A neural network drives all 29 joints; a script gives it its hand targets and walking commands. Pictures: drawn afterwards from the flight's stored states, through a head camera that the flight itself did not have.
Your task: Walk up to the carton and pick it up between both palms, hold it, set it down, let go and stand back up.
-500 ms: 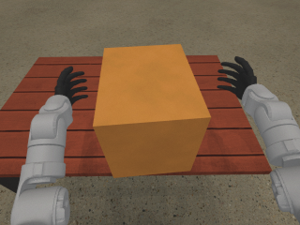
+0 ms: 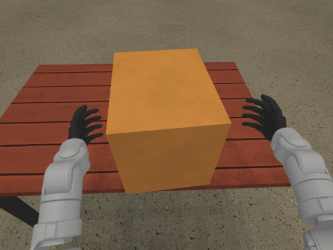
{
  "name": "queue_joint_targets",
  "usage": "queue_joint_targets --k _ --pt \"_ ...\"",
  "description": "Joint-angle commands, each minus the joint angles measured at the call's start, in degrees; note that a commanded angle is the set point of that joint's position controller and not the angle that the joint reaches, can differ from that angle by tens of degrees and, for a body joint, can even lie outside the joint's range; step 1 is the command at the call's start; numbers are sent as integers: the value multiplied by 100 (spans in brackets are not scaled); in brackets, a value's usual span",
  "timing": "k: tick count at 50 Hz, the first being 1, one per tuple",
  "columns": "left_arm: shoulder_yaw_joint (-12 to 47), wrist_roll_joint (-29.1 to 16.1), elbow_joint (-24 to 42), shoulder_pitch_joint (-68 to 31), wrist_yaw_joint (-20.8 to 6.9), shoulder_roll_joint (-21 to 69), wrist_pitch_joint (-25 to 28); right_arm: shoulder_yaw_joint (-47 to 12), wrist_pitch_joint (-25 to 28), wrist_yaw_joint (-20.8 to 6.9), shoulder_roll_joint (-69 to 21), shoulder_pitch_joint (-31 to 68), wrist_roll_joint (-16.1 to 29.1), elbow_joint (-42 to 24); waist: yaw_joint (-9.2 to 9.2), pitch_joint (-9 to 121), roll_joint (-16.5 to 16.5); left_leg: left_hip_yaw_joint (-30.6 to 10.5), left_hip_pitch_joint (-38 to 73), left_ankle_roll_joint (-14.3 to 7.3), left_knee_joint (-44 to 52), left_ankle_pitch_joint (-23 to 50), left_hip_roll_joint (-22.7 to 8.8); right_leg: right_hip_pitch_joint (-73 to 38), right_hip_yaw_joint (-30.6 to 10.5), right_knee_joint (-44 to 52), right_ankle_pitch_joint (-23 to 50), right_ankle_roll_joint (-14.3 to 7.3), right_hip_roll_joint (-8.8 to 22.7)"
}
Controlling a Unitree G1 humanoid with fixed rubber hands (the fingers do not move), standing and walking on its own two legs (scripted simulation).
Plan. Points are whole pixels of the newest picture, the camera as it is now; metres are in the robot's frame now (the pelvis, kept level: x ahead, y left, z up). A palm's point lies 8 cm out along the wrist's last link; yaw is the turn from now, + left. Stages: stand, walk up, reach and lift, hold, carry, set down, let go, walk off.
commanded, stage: set down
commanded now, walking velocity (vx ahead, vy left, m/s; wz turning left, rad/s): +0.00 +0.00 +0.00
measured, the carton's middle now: (162, 119) +0.46 +0.07 +0.05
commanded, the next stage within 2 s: none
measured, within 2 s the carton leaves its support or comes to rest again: neither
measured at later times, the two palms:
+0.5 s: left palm (82, 170) +0.27 +0.23 +0.07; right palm (281, 166) +0.31 -0.22 +0.07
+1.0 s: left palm (85, 204) +0.21 +0.22 +0.01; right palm (284, 207) +0.24 -0.22 +0.02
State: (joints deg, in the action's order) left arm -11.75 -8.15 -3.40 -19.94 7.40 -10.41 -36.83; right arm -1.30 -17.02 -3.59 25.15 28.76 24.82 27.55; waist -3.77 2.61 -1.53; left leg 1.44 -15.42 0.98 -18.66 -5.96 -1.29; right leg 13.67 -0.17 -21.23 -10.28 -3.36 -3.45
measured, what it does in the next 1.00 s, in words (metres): stands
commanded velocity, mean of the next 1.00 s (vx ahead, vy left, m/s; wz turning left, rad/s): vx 0.00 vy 0.00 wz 0.00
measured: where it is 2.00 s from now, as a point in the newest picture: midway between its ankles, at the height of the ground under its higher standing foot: outside the picture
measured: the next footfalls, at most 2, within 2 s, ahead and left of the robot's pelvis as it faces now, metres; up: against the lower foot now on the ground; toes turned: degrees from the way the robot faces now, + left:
none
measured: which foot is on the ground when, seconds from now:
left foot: down 0.00-1.00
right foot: down 0.00-1.00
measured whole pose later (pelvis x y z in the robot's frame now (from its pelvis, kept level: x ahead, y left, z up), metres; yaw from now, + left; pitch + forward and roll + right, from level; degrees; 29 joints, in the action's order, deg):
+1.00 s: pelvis +0.02 -0.01 +0.00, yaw +0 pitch -1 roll +1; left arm -3.0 -4.7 -4.1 16.6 7.7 -7.0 -0.4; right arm -1.5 8.2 -5.8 17.8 -15.1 19.3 11.5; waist -2.7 0.0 -2.4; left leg 1.4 -7.8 1.4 -16.9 -7.8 -1.2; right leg 6.0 -0.3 -19.5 -12.2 -4.0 -3.5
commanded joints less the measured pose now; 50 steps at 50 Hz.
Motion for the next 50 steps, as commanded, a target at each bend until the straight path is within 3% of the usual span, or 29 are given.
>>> queue_joint_targets --k 1,9,17,27,38,50 --pt "-48 -27 1535 -1570 23 -663 390 551 368 -6 1017 1619 -43 -1314 57 1946 -4 -1 1343 -108 -32 748 163 -354 -248 389 796 344 152" --pt "0 -56 1954 -626 -7 -613 762 629 657 56 908 667 -77 -2132 75 1816 -53 -3 1455 -103 -42 910 200 -401 -289 404 1070 340 185" --pt "42 26 1902 445 -92 -429 1237 565 931 51 715 -532 -135 -2462 66 1394 -152 -10 1529 -130 63 986 216 -476 -371 503 1163 316 230" --pt "223 192 1829 1625 -128 -233 2282 533 1610 -56 435 -1966 -310 -2861 75 944 -193 -19 1523 -161 145 1062 233 -504 -445 628 1264 264 301" --pt "541 289 1480 2542 -23 -133 3310 486 2316 -151 206 -3174 -452 -2809 101 535 -140 -30 1590 -170 137 995 198 -323 -459 712 1052 175 352" --pt "766 387 841 3188 67 -91 4070 343 2908 -242 13 -3891 -580 -2379 83 181 -153 -25 1558 -163 82 844 175 -141 -470 763 719 120 396"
